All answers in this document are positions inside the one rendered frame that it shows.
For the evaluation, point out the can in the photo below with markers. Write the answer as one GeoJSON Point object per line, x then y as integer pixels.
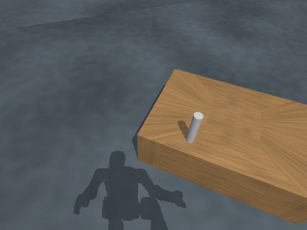
{"type": "Point", "coordinates": [194, 127]}

